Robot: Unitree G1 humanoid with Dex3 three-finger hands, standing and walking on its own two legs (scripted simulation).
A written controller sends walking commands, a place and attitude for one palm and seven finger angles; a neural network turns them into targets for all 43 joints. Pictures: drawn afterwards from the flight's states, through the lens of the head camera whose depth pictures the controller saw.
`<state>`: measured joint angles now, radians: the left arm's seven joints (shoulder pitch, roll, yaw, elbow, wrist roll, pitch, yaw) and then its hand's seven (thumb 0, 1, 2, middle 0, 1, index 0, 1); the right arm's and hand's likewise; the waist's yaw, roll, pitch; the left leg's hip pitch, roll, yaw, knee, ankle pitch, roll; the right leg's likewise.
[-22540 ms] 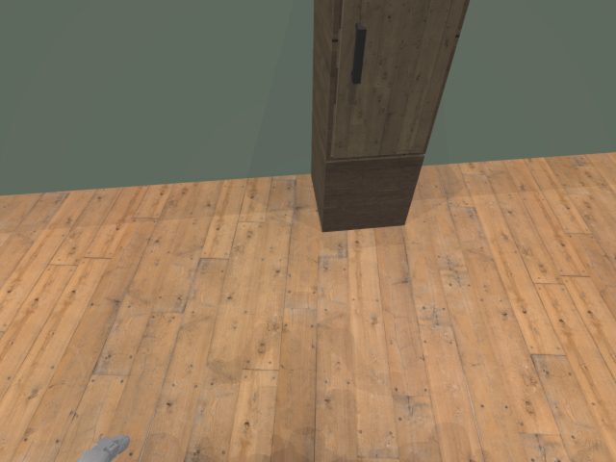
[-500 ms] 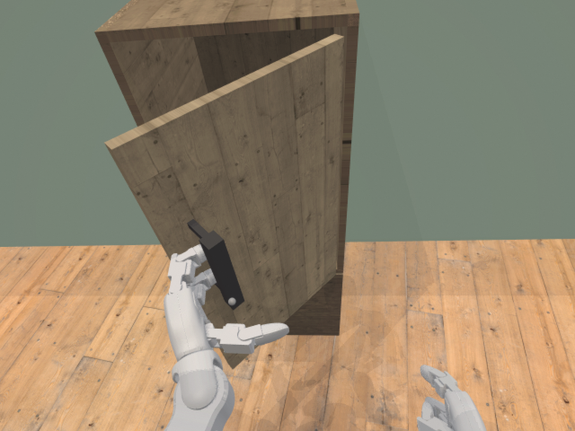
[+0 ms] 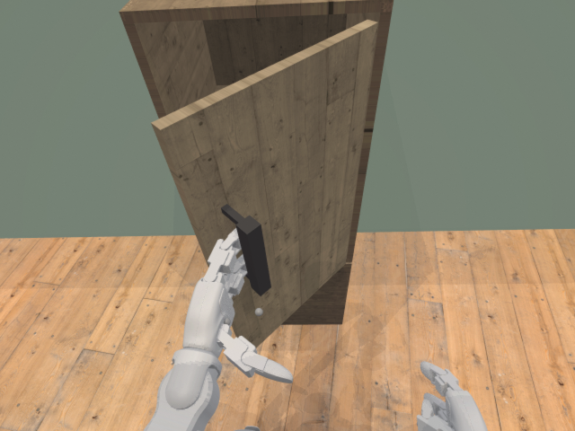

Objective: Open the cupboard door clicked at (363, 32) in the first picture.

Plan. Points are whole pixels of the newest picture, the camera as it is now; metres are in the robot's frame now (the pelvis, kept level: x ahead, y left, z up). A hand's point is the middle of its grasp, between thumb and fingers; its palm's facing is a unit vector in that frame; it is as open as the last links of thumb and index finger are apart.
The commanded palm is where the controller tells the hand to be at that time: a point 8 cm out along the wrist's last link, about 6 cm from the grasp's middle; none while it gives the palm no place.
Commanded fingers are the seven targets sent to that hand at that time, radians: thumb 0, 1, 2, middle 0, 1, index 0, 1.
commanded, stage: slide the hand sideways off the handle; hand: left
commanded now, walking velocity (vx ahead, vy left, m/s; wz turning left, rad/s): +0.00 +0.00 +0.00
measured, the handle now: (246, 251) +0.35 +0.07 +0.08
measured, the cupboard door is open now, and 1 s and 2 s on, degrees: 45 45 45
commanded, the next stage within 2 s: draw the hand back to the body in 0.98 s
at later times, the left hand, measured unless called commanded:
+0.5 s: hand (224, 335) +0.22 +0.08 +0.08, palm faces -0.05 -1.00 +0.04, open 16.3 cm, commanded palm +0.19 +0.13 +0.08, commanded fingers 0.00 -0.50 0.30 -0.15 -0.30 -0.15 -0.30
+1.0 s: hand (198, 372) +0.18 +0.11 +0.08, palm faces +0.00 -1.00 +0.01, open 16.3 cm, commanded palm +0.16 +0.16 +0.08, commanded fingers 0.00 -0.50 0.30 -0.15 -0.30 -0.15 -0.30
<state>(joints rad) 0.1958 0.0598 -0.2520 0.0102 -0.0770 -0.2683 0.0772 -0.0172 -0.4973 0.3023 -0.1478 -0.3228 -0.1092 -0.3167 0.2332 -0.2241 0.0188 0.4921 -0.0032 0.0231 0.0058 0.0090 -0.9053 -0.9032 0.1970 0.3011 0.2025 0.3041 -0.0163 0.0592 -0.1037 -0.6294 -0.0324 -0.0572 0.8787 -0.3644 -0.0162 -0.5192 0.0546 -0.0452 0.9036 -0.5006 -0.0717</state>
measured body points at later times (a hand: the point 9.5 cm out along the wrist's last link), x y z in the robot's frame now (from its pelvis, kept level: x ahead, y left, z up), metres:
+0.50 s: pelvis +0.00 +0.05 -0.01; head +0.01 +0.05 +0.44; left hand +0.22 +0.14 +0.08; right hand +0.18 -0.16 -0.08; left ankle +0.05 +0.13 -0.69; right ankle -0.02 -0.07 -0.69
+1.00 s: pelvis +0.00 +0.03 -0.02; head +0.01 +0.01 +0.43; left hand +0.18 +0.16 +0.08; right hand +0.18 -0.19 -0.08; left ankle +0.05 +0.13 -0.69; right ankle -0.02 -0.07 -0.69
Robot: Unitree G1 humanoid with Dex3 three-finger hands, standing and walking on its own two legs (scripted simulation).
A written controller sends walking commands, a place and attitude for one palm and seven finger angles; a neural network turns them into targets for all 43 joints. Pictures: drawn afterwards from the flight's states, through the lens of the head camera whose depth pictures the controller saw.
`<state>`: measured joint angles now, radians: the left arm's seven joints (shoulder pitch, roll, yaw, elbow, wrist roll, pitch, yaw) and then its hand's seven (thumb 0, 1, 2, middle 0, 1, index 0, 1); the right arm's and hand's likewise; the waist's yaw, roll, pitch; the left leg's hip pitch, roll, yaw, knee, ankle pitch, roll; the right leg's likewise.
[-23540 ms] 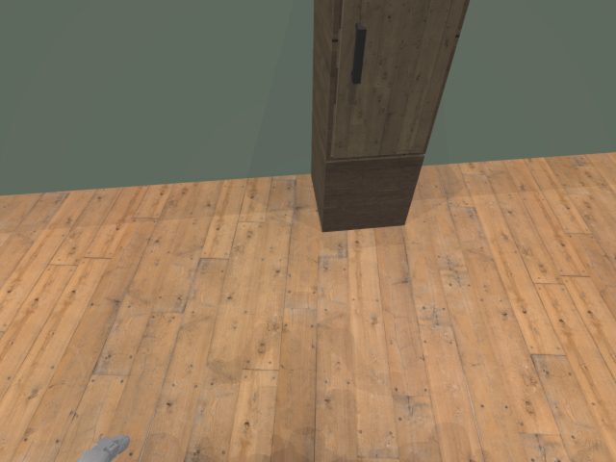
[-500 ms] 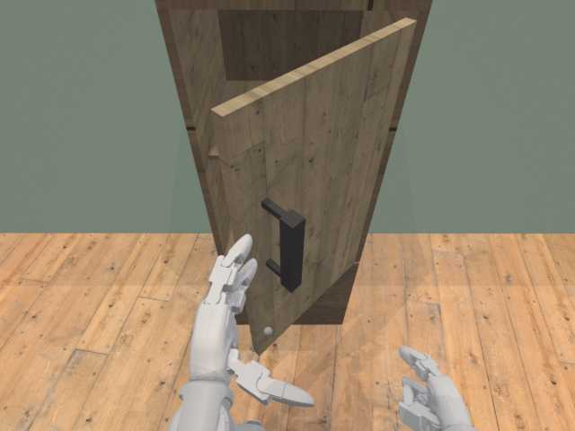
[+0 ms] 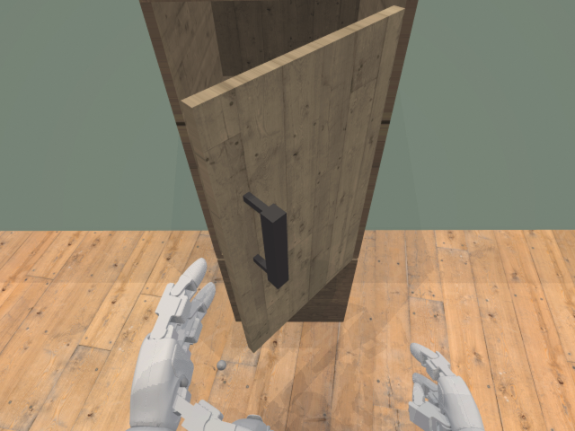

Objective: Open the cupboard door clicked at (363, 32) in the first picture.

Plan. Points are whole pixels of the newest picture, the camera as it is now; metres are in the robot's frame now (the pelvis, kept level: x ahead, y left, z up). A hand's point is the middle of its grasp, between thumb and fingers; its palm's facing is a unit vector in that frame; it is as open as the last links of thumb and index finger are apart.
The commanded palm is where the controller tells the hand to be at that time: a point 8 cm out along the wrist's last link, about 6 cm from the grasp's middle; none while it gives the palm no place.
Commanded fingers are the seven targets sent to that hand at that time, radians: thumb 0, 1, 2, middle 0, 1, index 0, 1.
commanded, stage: draw the hand back to the body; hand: left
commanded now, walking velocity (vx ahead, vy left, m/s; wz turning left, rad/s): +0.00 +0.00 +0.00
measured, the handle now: (265, 242) +0.35 +0.05 +0.10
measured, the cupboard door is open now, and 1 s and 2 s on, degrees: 45 45 45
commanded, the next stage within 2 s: step back with the hand held close in 1.66 s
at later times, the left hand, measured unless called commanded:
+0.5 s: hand (175, 342) +0.19 +0.13 +0.14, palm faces +0.03 -1.00 -0.07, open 16.3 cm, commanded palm +0.16 +0.19 +0.15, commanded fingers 0.00 -0.43 0.33 -0.15 -0.30 -0.15 -0.30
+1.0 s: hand (52, 302) +0.21 +0.23 +0.19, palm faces +0.28 -0.89 -0.35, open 12.5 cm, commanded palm +0.16 +0.28 +0.21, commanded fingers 0.00 0.44 0.70 -0.18 -0.30 -0.18 -0.30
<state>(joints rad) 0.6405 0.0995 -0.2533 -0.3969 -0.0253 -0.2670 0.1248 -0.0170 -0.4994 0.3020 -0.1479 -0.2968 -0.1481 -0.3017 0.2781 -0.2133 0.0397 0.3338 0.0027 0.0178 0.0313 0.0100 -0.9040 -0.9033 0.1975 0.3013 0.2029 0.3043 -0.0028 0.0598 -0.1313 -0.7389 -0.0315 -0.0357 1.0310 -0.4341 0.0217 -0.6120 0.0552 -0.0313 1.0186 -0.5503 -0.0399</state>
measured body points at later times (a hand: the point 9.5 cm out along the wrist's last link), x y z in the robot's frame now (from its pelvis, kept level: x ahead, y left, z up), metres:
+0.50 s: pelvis +0.02 -0.02 +0.02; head +0.01 -0.04 +0.47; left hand +0.18 +0.18 +0.14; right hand +0.20 -0.25 -0.05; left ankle +0.05 +0.10 -0.67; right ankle -0.02 -0.10 -0.67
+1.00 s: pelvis +0.02 +0.02 +0.05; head +0.01 +0.01 +0.50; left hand +0.19 +0.28 +0.21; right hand +0.21 -0.18 -0.02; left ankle +0.05 +0.10 -0.67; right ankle -0.02 -0.10 -0.67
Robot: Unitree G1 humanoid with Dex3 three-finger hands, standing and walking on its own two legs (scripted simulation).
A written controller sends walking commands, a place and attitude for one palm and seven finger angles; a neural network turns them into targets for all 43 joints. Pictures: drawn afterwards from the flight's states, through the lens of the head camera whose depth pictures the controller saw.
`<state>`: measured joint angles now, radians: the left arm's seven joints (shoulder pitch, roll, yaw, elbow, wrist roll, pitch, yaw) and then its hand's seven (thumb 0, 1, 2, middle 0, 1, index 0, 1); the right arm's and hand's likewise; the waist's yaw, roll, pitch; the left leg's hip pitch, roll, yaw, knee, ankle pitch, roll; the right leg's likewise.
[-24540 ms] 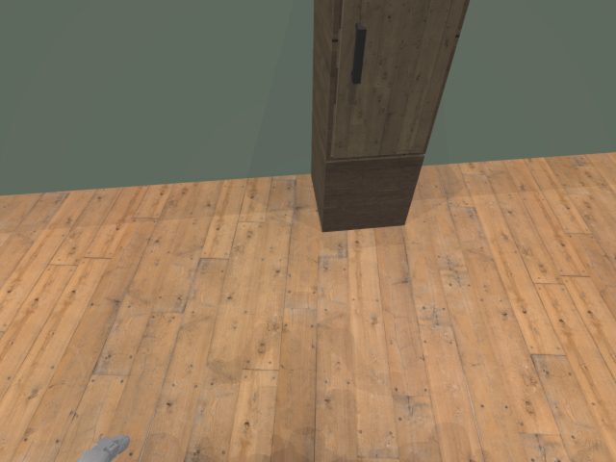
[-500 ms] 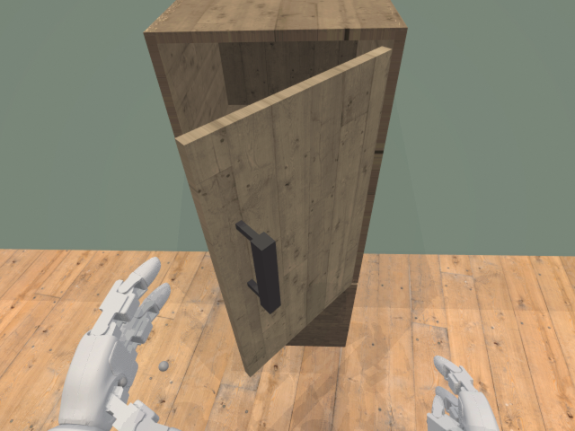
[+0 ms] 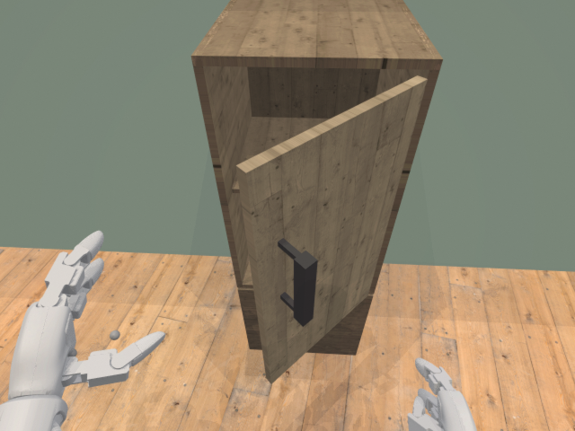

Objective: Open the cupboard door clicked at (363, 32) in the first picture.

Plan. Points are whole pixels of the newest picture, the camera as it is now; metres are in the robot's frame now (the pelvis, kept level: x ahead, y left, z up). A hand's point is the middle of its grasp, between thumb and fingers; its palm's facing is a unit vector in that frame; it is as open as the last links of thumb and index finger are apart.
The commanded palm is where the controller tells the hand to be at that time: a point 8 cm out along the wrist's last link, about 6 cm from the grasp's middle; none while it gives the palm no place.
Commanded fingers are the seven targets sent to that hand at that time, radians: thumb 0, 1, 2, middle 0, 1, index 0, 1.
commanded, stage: draw the hand back to the body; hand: left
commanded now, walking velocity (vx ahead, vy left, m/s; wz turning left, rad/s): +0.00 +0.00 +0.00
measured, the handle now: (294, 283) +0.32 +0.03 +0.05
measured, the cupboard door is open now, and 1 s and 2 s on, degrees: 45 45 45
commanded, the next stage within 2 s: step back with the hand held close in 0.66 s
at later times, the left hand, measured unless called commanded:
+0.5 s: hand (70, 303) +0.19 +0.25 +0.17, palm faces +0.42 -0.83 -0.37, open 7.6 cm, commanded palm +0.14 +0.29 +0.19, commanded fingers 0.00 0.90 0.90 -0.20 -0.30 -0.20 -0.30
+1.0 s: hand (89, 302) +0.20 +0.23 +0.17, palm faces +0.39 -0.80 -0.46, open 7.4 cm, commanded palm +0.14 +0.27 +0.19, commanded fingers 0.00 0.90 0.90 -0.20 -0.30 -0.20 -0.30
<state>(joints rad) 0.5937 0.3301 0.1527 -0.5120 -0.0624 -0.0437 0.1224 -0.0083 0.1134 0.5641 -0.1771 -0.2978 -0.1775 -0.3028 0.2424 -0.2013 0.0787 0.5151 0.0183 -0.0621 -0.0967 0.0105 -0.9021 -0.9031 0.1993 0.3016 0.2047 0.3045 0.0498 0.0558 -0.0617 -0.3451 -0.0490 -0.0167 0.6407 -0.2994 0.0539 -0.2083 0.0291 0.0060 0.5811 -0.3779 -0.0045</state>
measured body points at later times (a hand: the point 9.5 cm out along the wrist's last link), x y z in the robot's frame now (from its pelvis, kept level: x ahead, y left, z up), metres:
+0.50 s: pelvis +0.00 +0.00 +0.01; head -0.02 -0.02 +0.46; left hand +0.17 +0.29 +0.19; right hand +0.19 -0.23 -0.06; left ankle +0.02 +0.08 -0.73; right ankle -0.04 -0.12 -0.73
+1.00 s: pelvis -0.01 -0.03 +0.02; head +0.00 -0.05 +0.47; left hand +0.17 +0.27 +0.19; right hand +0.18 -0.27 -0.07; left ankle +0.02 +0.08 -0.73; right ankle -0.04 -0.12 -0.73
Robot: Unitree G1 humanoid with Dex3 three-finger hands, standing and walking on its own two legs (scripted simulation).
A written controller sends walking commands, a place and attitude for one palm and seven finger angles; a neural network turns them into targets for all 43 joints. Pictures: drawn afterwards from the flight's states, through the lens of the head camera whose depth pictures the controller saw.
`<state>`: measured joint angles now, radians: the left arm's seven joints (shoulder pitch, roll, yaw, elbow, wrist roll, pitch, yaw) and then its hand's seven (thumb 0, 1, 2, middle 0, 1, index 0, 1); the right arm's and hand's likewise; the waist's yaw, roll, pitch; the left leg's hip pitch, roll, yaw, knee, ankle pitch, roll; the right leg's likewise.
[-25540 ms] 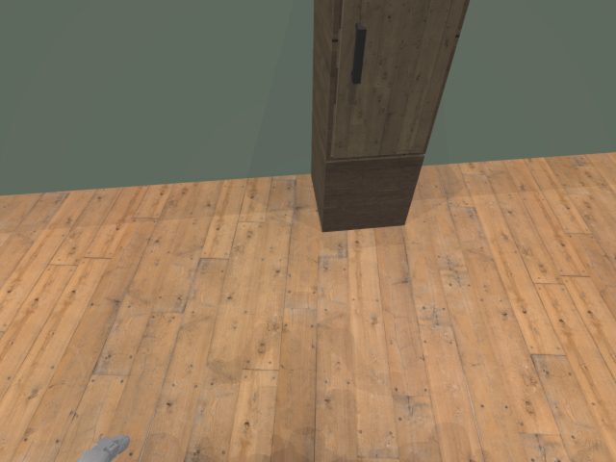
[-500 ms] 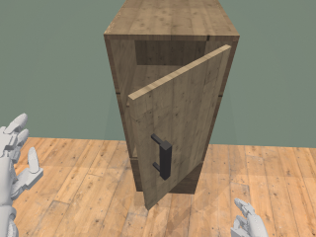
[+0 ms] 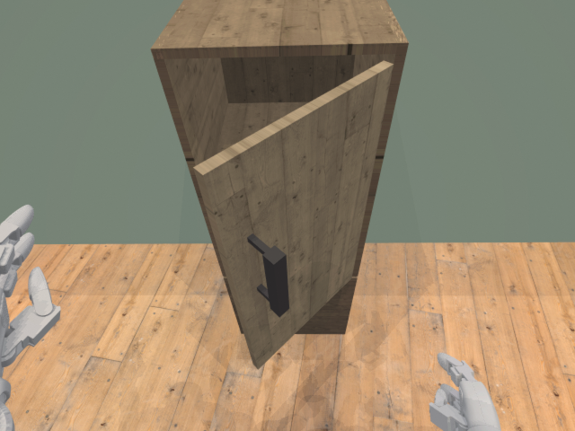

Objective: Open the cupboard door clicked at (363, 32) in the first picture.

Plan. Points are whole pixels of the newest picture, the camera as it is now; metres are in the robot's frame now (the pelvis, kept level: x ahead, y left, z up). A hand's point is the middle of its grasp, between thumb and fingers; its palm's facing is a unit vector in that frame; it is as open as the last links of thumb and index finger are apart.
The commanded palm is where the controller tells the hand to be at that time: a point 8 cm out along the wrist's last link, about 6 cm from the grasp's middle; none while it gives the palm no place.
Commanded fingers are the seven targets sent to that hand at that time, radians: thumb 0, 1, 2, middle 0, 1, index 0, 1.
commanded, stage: step back with the hand held close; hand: left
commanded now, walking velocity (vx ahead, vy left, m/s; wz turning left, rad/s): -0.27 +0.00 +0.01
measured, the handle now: (268, 276) +0.33 +0.06 +0.03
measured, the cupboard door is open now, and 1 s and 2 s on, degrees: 45 45 45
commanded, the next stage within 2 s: stop stepping back and stand still in 0.78 s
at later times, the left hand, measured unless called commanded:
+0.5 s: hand out of the picture +0.11 +0.31 +0.15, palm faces +0.42 -0.76 -0.49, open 7.4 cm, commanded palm +0.04 +0.34 +0.17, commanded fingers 0.00 0.90 0.90 -0.20 -0.30 -0.20 -0.30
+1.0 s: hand out of the picture -0.01 +0.32 +0.17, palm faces +0.43 -0.81 -0.40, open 7.4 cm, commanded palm -0.08 +0.36 +0.17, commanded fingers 0.00 0.90 0.90 -0.20 -0.30 -0.20 -0.30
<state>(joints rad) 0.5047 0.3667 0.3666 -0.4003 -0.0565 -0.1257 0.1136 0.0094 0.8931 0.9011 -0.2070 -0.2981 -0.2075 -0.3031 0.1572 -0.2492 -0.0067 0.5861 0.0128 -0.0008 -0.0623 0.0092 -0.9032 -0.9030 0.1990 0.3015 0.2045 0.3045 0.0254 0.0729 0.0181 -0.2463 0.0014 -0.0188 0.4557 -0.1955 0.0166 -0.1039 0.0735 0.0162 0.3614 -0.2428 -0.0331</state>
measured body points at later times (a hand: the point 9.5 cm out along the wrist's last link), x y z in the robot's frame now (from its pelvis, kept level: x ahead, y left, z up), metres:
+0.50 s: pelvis -0.09 +0.04 -0.01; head -0.07 +0.05 +0.44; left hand +0.08 +0.34 +0.18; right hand +0.09 -0.20 -0.09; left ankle +0.03 +0.11 -0.74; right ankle -0.04 -0.09 -0.74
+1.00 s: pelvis -0.21 +0.06 -0.01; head -0.18 +0.11 +0.44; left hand -0.03 +0.36 +0.19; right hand -0.03 -0.15 -0.07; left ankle -0.12 +0.15 -0.74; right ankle -0.23 -0.08 -0.66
